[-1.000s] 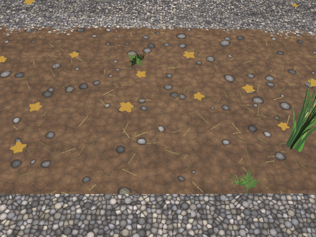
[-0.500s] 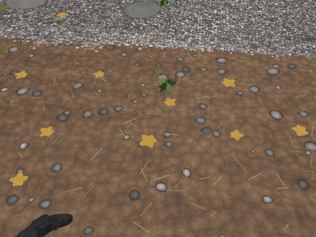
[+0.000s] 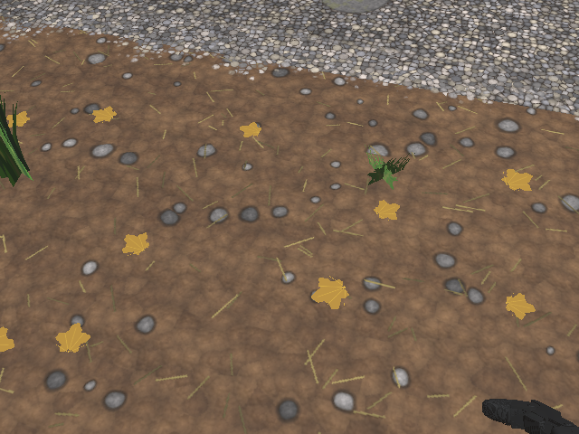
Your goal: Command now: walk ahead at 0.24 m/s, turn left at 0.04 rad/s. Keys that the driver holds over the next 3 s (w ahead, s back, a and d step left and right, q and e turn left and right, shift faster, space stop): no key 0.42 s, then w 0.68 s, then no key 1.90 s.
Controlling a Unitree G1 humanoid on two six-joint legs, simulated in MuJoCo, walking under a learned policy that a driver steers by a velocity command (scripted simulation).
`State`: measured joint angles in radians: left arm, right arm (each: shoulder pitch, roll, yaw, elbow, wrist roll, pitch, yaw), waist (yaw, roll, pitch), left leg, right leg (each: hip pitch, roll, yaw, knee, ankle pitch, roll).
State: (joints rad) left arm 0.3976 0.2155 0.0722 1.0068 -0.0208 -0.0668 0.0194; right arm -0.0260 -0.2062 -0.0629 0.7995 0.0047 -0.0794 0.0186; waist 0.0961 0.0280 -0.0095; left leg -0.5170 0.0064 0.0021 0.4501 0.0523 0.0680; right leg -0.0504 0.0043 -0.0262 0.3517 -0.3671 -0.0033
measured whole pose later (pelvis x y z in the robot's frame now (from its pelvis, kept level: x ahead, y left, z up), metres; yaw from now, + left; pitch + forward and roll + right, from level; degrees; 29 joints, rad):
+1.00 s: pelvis +0.28 +0.00 +0.00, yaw +0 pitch +2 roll +0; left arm -0.04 0.23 0.06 0.90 -0.03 -0.08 -0.03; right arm 0.45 -0.19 -0.04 1.08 0.01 -0.08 -0.01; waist -0.09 -0.02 0.02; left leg 0.09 -0.01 0.03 0.20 -0.32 0.02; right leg -0.62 -0.07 -0.03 0.62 -0.04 -0.03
